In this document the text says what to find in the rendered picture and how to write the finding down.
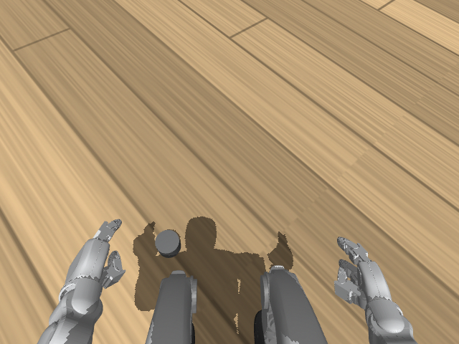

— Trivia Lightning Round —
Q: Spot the tin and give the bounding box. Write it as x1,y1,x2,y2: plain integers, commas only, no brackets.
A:
155,230,181,258

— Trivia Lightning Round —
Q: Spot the left robot hand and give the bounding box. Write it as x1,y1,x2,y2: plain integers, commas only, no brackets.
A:
65,219,126,289

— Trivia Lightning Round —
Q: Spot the right robot arm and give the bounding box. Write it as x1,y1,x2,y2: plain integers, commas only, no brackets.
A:
365,299,418,344

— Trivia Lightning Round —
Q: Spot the right robot hand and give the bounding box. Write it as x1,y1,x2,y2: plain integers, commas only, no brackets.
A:
334,237,392,310

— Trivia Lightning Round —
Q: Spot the left robot arm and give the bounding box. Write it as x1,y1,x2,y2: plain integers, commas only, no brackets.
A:
37,278,103,344

